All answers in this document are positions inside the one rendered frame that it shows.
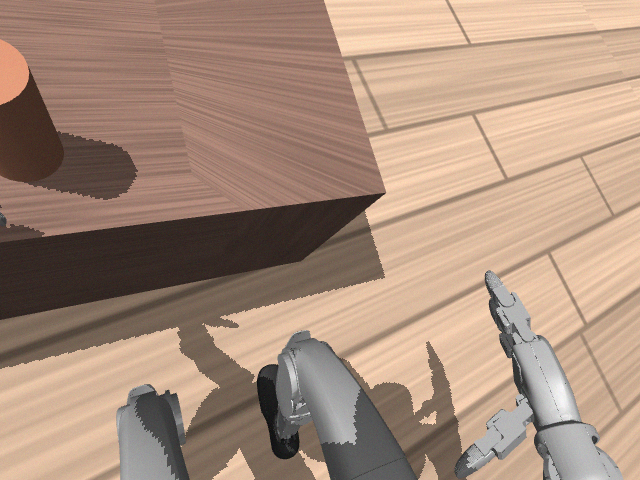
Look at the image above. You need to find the right robot foot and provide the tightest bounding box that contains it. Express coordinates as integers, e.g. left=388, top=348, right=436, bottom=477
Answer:
left=257, top=364, right=299, bottom=459

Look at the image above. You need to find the right robot hand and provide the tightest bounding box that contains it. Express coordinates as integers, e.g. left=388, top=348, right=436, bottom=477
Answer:
left=455, top=270, right=581, bottom=479

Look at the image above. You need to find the can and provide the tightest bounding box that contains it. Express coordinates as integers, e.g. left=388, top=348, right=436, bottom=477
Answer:
left=0, top=39, right=64, bottom=182

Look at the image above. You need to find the right robot arm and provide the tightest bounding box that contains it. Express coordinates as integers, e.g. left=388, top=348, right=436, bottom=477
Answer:
left=534, top=421, right=623, bottom=480

